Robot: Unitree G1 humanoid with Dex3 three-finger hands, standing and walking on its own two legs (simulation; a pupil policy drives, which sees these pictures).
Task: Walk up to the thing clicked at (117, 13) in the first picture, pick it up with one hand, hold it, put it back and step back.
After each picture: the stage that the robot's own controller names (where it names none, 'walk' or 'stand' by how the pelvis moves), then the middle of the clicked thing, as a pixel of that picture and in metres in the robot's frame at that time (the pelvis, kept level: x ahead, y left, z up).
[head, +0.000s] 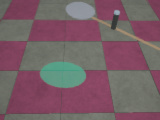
stand; (115, 20) +1.78 -0.39 -0.65
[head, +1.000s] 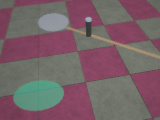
walk; (88, 27) +1.66 +0.07 -0.62
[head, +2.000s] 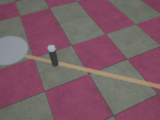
walk; (53, 56) +1.07 +0.36 -0.65
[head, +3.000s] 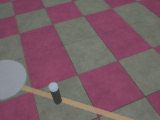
walk; (55, 94) +0.65 +0.27 -0.65
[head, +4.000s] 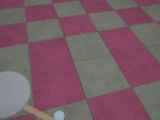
walk; out of the picture +0.45 +0.18 -0.64
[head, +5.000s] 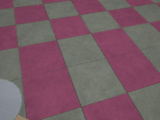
stand; out of the picture +0.36 +0.17 -0.65
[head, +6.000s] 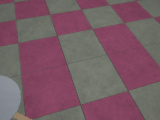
stand; out of the picture +0.34 +0.20 -0.64
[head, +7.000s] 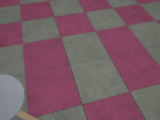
stand; out of the picture +0.37 +0.20 -0.65
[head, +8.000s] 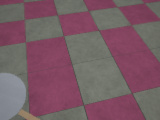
stand; out of the picture +0.36 +0.20 -0.65
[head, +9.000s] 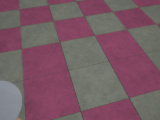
stand; out of the picture +0.32 +0.22 -0.66
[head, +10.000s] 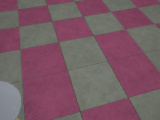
stand; out of the picture +0.32 +0.22 -0.66
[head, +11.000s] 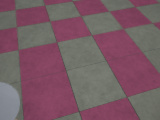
go down; out of the picture +0.32 +0.23 -0.66
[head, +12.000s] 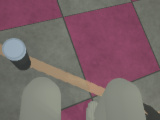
go down; (19, 57) +0.41 +0.23 -0.26
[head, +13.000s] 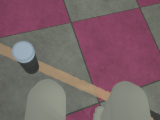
approach; (28, 60) +0.41 +0.22 -0.24
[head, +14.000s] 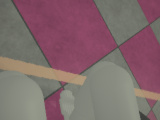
close in; out of the picture +0.41 +0.26 -0.16
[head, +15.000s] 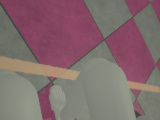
close; out of the picture +0.41 +0.28 -0.16
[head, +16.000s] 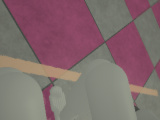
lift; out of the picture +0.38 +0.27 -0.16
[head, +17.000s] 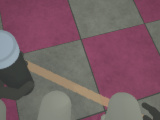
lift; (13, 71) +0.33 +0.22 +0.02
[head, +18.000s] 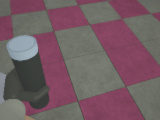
hold; (32, 77) +0.33 +0.17 +0.08
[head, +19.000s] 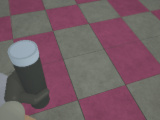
hold; (33, 79) +0.33 +0.17 +0.07
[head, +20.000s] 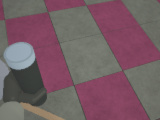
crouch; (30, 79) +0.34 +0.18 +0.02
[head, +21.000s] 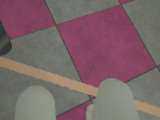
lower; out of the picture +0.48 +0.24 -0.01
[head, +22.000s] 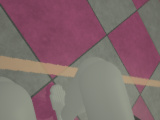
lower; out of the picture +0.46 +0.28 -0.14
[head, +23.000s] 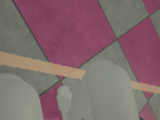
lower; out of the picture +0.44 +0.28 -0.14
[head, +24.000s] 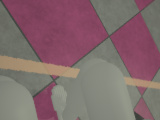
lower; out of the picture +0.45 +0.28 -0.15
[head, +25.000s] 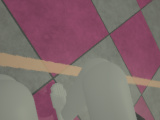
lower; out of the picture +0.43 +0.28 -0.16
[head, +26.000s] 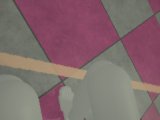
open; out of the picture +0.43 +0.25 -0.16
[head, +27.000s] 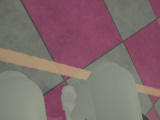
rise; out of the picture +0.43 +0.24 -0.17
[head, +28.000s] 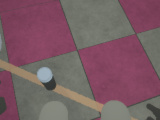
walk; (47, 80) +0.42 +0.19 -0.41
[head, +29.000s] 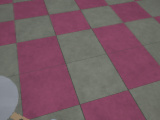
stand; out of the picture +0.37 +0.17 -0.59
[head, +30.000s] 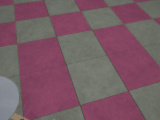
stand; out of the picture +0.37 +0.17 -0.60
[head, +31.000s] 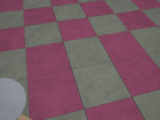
stand; out of the picture +0.38 +0.16 -0.64
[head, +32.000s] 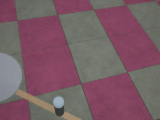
walk; (59, 107) +0.43 +0.12 -0.63
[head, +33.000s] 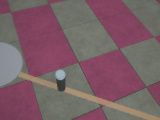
walk; (61, 81) +0.62 +0.16 -0.63
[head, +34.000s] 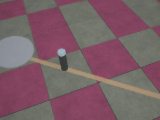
stand; (63, 60) +0.95 +0.26 -0.63
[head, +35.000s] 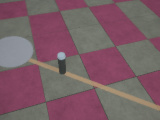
stand; (62, 63) +0.97 +0.22 -0.65
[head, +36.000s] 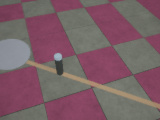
stand; (59, 64) +0.98 +0.24 -0.66
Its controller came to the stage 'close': yes
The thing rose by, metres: 0.73
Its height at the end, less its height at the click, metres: +0.00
